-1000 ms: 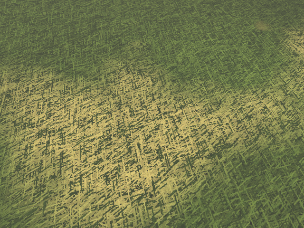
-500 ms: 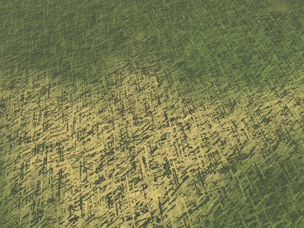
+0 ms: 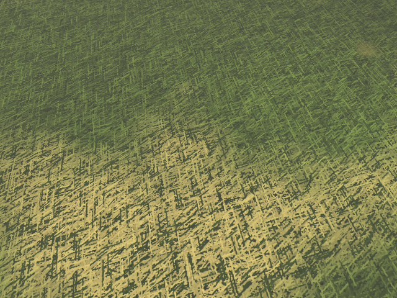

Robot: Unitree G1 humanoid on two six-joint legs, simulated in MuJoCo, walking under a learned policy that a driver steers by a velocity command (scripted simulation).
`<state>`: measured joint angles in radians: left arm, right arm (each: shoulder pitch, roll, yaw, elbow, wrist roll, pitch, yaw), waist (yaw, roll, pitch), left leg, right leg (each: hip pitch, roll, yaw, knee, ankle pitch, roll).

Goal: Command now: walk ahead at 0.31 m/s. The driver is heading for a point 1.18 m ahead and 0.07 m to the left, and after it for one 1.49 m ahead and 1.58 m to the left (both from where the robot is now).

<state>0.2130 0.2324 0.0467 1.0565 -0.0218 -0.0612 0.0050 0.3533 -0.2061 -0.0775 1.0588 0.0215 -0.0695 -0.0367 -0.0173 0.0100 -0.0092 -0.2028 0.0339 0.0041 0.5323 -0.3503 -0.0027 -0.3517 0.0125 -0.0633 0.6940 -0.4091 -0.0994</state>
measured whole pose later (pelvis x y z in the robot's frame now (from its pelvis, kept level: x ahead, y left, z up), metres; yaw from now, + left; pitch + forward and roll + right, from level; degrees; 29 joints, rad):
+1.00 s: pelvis +0.26 -0.02 +0.00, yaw -1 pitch +0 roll +0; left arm 0.27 0.19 0.04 1.10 0.00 -0.03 0.04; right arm 0.16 -0.21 -0.04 1.03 -0.01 -0.02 -0.03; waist 0.00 0.01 0.02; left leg -0.31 0.00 0.05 0.49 -0.17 0.03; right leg -0.20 -0.02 -0.02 0.52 -0.32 0.01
